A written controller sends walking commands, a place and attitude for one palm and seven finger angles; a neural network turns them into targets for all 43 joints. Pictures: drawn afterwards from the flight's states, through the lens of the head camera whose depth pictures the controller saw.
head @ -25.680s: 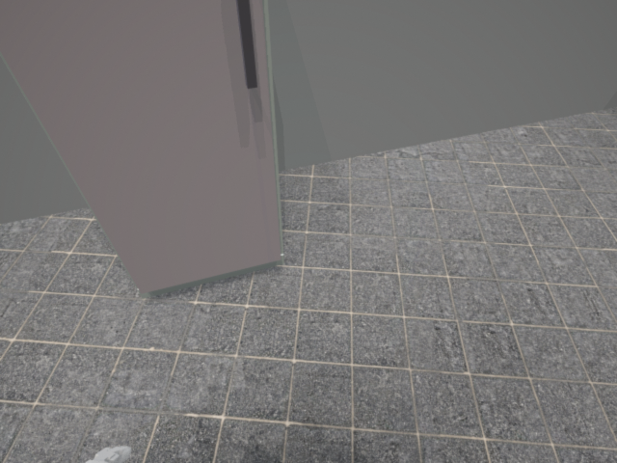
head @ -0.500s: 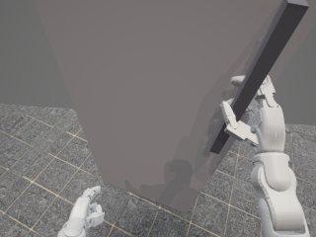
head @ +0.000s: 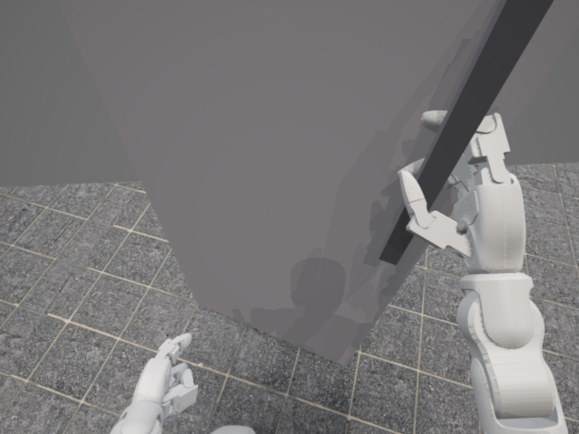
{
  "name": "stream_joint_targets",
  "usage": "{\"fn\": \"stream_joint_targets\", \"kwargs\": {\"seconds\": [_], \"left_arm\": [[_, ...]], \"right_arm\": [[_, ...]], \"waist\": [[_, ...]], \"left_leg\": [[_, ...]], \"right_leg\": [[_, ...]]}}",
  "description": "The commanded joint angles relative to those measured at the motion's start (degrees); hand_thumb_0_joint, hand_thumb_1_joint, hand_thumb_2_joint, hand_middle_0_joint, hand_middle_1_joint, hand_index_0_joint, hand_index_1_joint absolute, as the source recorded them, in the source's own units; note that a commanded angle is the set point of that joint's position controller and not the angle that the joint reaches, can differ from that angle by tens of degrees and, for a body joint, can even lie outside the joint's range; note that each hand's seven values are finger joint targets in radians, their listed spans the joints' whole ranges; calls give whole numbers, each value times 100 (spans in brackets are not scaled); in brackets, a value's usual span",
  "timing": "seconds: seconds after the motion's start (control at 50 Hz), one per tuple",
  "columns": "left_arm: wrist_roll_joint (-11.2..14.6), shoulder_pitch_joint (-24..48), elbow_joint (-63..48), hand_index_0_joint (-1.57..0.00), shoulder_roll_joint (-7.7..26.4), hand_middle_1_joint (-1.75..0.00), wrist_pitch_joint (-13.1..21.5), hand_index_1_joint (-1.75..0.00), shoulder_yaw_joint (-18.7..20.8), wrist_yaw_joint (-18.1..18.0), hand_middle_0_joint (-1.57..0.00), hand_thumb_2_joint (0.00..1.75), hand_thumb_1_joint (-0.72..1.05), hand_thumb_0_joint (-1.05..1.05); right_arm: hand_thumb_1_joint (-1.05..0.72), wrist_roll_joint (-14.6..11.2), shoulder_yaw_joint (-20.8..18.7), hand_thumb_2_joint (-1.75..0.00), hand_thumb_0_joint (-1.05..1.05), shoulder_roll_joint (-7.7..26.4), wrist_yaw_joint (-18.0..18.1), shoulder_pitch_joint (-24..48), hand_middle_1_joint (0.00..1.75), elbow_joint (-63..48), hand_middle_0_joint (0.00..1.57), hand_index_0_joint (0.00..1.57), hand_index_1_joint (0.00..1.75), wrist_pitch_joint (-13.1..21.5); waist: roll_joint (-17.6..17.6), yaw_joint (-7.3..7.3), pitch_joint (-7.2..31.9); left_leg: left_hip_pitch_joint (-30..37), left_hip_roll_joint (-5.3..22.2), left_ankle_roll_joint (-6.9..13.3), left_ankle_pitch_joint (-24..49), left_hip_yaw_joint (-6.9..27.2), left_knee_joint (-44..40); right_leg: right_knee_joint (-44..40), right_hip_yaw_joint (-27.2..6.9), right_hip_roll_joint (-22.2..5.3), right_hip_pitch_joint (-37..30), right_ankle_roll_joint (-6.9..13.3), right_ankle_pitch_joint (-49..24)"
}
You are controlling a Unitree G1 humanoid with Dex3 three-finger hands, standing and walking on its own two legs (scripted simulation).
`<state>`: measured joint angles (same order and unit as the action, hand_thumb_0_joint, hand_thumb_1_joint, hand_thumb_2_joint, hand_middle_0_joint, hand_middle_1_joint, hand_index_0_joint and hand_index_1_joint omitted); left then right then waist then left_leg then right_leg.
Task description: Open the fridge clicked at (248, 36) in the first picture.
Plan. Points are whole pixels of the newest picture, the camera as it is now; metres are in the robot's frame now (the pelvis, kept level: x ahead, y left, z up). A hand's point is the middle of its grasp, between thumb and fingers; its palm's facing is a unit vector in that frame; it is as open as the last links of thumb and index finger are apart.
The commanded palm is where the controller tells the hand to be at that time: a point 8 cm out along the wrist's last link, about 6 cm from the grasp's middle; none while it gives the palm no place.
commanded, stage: walk backward, drawing the door open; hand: right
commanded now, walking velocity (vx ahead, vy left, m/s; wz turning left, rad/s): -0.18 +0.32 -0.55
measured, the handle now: (440, 150) +0.36 -0.08 +0.24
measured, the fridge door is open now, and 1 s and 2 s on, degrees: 27 54 69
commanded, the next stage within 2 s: stop walking and hold the door back in 1.38 s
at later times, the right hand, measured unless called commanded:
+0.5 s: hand (360, 285) +0.23 -0.01 +0.21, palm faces +0.20 +0.96 -0.20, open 7.6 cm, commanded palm +0.18 -0.06 +0.21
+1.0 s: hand (233, 368) +0.15 +0.07 +0.21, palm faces +0.61 +0.77 -0.21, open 7.4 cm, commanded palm +0.09 +0.05 +0.20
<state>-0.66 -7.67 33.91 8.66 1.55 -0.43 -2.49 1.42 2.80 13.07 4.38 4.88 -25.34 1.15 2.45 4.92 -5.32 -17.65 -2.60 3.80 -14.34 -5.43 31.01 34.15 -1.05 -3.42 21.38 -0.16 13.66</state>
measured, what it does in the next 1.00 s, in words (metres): steps to the left, turning right: left foot, then right foot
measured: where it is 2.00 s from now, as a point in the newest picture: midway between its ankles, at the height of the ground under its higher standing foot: (83, 433)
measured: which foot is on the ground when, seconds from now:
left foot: down 0.00-0.04, up 0.06-0.18, down 0.20-0.56, up 0.58-0.80, down 0.82-1.00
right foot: down 0.00-0.22, up 0.24-0.54, down 0.56-0.82, up 0.84-1.00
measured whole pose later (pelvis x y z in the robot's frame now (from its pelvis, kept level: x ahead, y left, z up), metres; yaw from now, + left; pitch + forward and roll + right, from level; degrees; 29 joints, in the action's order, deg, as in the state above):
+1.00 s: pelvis -0.03 +0.35 +0.00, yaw -36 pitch -1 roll -1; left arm -0.1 -5.0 35.9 10.6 4.0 2.1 -3.7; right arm -1.0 -5.8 13.8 3.1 0.3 -30.8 3.7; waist -1.2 3.1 -10.9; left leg -18.8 3.8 2.8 -10.5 -9.7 30.7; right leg 60.2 5.5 -1.5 22.9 -1.8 33.1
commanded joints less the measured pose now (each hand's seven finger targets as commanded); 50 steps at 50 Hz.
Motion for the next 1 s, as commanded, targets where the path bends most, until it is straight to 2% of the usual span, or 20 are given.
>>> {"fn": "stream_joint_targets", "kwargs": {"seconds": [0.0,0.02,0.04,0.12,0.16,0.2,0.26,0.32,0.42,0.5,0.54,0.56,0.58,0.7,0.76,0.78,0.82,0.88,0.92,0.98], "left_arm": [[15,220,-840,-20,516,-30,551,-30,199,-106,-20,90,90,0],[-63,244,-849,-20,570,-30,626,-30,217,-96,-20,90,90,0],[-167,382,-811,-20,480,-30,650,-30,197,-61,-20,90,90,0],[-15,740,-777,-20,562,-30,665,-30,208,-18,-20,90,90,0],[89,637,-836,-20,597,-30,634,-30,246,-5,-20,90,90,0],[123,593,-887,-20,479,-30,523,-30,217,-1,-20,90,90,0],[54,788,-856,-20,413,-30,547,-30,150,-20,-20,90,90,0],[-104,651,-871,-20,270,-30,571,-30,13,-62,-20,90,90,0],[-103,241,-1005,-20,391,-30,669,-30,35,-111,-20,90,90,0],[-54,-181,-965,-20,574,-30,716,-30,183,-109,-20,90,90,0],[-107,-30,-1117,-20,764,-30,769,-30,330,-86,-20,90,90,0],[-158,92,-1047,-20,798,-30,785,-30,329,-4,-20,90,90,0],[-121,305,-1057,-20,760,-30,802,-30,313,35,-20,90,90,0],[81,331,-672,-20,803,-30,920,-30,473,83,-20,90,90,0],[221,553,-748,-20,721,-30,833,-30,415,79,-20,90,90,0],[254,522,-738,-20,591,-30,785,-30,368,67,-20,90,90,0],[219,803,-836,-20,320,-30,698,-30,307,4,-20,90,90,0],[107,737,-659,-20,343,-30,549,-30,303,-110,-20,90,90,0],[65,796,-753,-20,260,-30,534,-30,208,-114,-20,90,90,0],[3,387,-744,-20,353,-30,632,-30,209,-185,-20,90,90,0]], "right_arm": [[-90,-154,-276,-90,0,341,-114,1618,140,-1948,45,45,140,936],[-90,-193,-238,-90,0,346,-119,1825,140,-2002,45,45,140,961],[-90,-154,-244,-90,0,403,-163,2050,140,-2038,45,45,140,1035],[-90,-160,-739,-90,0,540,13,1678,140,-1718,45,45,140,958],[-90,-196,-684,-90,0,538,19,1825,140,-1692,45,45,140,898],[-90,-127,-1073,-90,0,1100,69,1730,140,-1863,45,45,140,870],[-90,-139,-1246,-90,0,909,58,1414,140,-2025,45,45,140,863],[-90,-144,-1080,-90,0,651,69,1005,140,-2033,45,45,140,1012],[-90,-118,-773,-90,0,466,70,805,140,-2189,45,45,140,1050],[-90,-120,-391,-90,0,418,60,1107,140,-2255,45,45,140,1105],[-90,-135,-302,-90,0,440,-26,1491,140,-2238,45,45,140,1211],[-90,32,-585,-90,0,577,-91,1450,140,-1908,45,45,140,1241],[-90,116,-639,-90,0,609,-150,1718,140,-2120,45,45,140,1260],[-90,-105,-528,-90,0,254,-249,1515,140,-1725,45,45,140,1071],[-90,-107,-849,-90,0,591,-184,1460,140,-1719,45,45,140,1099],[-90,-83,-989,-90,0,773,-158,1478,140,-1814,45,45,140,1116],[-90,-100,-1559,-90,0,1357,-95,1052,140,-2141,45,45,140,999],[-90,-100,-1659,-90,0,1129,-121,852,140,-2330,45,45,140,995],[-90,-187,-1450,-90,0,871,-60,681,140,-2439,45,45,140,1000],[-90,-208,-1358,-90,0,815,-7,691,140,-2328,45,45,140,963]], "waist": [[58,-27,2204],[1004,-24,2269],[996,-122,2223],[340,-477,1900],[51,-402,2041],[-1554,-381,1867],[-1025,-545,1823],[-827,-552,2007],[-1094,-532,2223],[-217,-126,2442],[1399,-155,1979],[672,-295,1790],[210,-297,1705],[1126,-344,1486],[996,-450,1559],[107,-468,1648],[-2575,-723,1820],[-1701,-553,1841],[-987,-545,1863],[-1185,-484,1859]], "left_leg": [[-724,536,-172,1454,-23,663],[-1486,-77,-522,-77,218,1741],[-1400,109,-502,-1366,952,2489],[289,446,-365,-931,1163,723],[1424,456,-392,175,837,-785],[640,1651,219,371,1893,-1852],[646,1933,609,1009,1599,-1368],[1553,1765,680,3288,849,-875],[2135,1842,764,3685,821,-870],[978,1425,272,3212,378,491],[-2357,231,-830,-1040,318,2398],[-2777,299,-824,-1660,806,3013],[-2883,414,-382,-1507,948,2931],[215,274,-549,87,524,1062],[1626,277,-751,245,319,-87],[1822,595,-715,638,412,-787],[1290,2222,209,1286,1739,-1531],[1097,2080,485,855,919,-1249],[1483,1989,539,2054,358,-903],[1161,1940,528,2147,341,-816]], "right_leg": [[-774,-774,-559,-2506,368,-2156],[-1548,-2575,-1633,-3023,875,-3671],[-1769,-3251,-2150,-2674,1276,-3660],[-1180,-1544,-1691,-1093,903,-2123],[-923,-693,-812,-570,418,-220],[1289,381,517,-244,-91,1220],[3582,-82,357,471,-32,1511],[2768,269,290,482,-140,1468],[908,549,263,92,-29,1590],[-1193,106,-207,-1715,86,-341],[-1407,-2927,-2523,-3868,1026,-5898],[-1122,-2902,-2806,-3972,1354,-6462],[-868,-2529,-2718,-3829,1240,-6382],[-1192,-621,-1330,-1373,451,-2861],[-942,-692,-1065,-507,395,-1007],[-233,-358,-511,-498,218,-243],[3072,210,555,311,41,2486],[4295,277,109,429,-147,2063],[2775,606,43,233,-181,2045],[1049,800,105,-368,-94,1807]]}}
